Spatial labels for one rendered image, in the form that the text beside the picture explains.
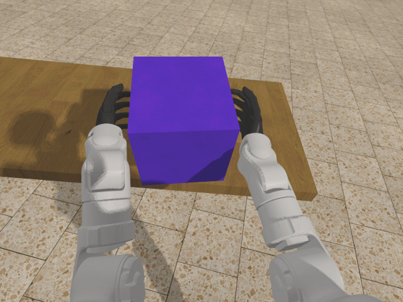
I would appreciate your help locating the right robot hand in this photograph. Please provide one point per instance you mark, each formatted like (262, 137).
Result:
(251, 120)

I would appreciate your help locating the right robot upper arm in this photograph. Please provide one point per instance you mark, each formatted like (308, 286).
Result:
(309, 275)

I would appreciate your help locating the right robot forearm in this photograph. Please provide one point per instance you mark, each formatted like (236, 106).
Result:
(284, 225)

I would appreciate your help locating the left robot upper arm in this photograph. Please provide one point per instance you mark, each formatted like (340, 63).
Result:
(111, 278)

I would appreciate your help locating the table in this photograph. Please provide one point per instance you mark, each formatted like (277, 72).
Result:
(47, 110)

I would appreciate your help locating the left robot forearm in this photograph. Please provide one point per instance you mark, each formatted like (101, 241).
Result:
(105, 193)

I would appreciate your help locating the carton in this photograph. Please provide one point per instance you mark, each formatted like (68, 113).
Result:
(182, 122)

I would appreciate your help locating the left robot hand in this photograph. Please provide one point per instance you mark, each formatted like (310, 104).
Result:
(109, 107)

